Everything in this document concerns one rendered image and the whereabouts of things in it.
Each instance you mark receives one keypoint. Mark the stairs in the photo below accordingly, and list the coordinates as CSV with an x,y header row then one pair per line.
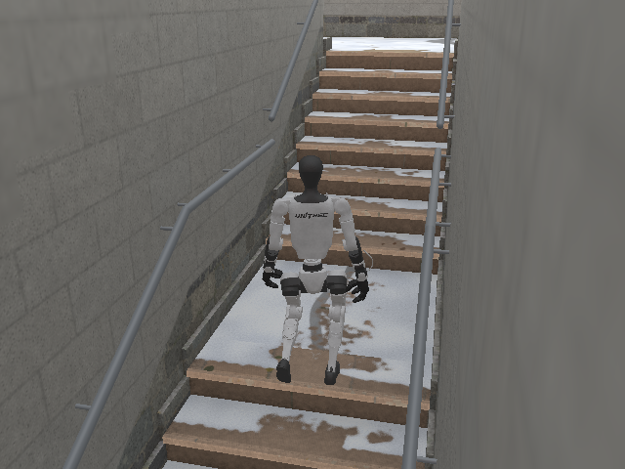
x,y
285,431
379,232

